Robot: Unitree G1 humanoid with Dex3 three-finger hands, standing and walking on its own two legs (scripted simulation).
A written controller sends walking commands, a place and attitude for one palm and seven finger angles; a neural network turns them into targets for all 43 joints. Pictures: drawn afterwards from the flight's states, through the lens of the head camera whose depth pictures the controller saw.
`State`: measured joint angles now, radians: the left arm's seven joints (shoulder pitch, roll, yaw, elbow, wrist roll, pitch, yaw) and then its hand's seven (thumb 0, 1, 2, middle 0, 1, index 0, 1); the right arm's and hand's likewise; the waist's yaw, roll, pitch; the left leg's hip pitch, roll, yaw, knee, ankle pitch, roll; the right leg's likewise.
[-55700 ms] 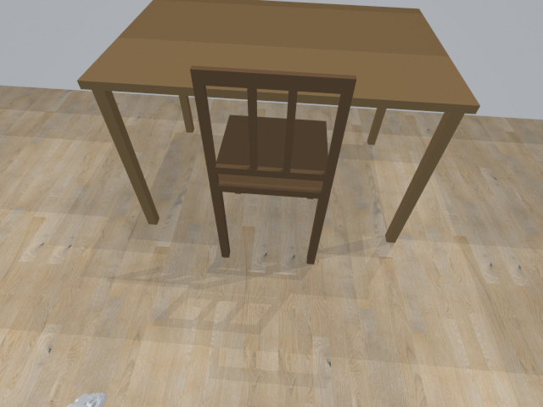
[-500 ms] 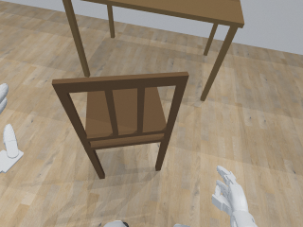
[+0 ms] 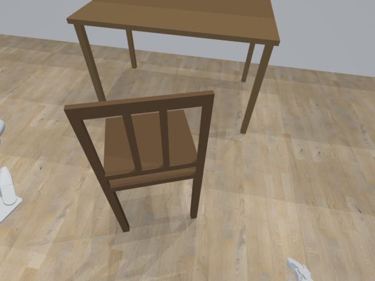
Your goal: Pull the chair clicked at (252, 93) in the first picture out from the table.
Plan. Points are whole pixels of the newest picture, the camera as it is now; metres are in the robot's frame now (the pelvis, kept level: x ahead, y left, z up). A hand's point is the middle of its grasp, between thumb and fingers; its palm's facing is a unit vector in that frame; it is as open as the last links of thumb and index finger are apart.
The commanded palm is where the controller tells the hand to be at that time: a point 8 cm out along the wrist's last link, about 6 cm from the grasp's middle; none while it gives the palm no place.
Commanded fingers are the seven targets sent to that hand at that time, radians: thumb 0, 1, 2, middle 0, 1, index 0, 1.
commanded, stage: stop stepping back and stand still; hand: left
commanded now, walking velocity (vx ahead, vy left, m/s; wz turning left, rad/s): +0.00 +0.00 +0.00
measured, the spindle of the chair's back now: (133, 145) +0.54 +0.18 -0.09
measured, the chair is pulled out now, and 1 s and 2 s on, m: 0.67 0.67 0.67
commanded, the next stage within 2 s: let the arm hang, fingers relaxed in 0.34 s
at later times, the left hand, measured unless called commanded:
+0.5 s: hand (41, 207) +0.23 +0.25 +0.11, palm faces +0.30 -0.81 -0.50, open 7.4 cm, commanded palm none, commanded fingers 0.00 0.90 0.90 -0.20 -0.30 -0.20 -0.30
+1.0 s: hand out of the picture -0.04 +0.19 -0.17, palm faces +0.02 -0.97 -0.23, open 7.2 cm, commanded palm none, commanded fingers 0.00 0.90 0.90 -0.20 -0.30 -0.20 -0.30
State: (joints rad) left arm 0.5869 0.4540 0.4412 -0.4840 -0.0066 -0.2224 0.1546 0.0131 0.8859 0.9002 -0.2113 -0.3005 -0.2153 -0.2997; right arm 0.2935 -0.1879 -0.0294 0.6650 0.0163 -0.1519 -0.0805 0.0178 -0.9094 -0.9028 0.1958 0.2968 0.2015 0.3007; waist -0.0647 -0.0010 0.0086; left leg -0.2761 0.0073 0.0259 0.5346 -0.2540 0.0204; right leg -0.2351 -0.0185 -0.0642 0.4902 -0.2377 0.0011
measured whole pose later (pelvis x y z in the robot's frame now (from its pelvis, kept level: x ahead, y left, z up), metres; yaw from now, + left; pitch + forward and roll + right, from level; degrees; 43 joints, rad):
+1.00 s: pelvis +0.00 +0.00 +0.01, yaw +1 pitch -1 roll -1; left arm 0.36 0.21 -0.01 1.05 0.01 0.04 0.03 -0.01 0.94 0.90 -0.20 -0.30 -0.20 -0.30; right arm 0.36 -0.17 0.00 1.04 -0.02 0.02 -0.03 0.01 -0.92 -0.90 0.20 0.30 0.20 0.30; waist 0.00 0.00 0.07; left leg -0.24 0.00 0.00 0.47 -0.22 0.01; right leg -0.19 -0.02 -0.09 0.43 -0.23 -0.01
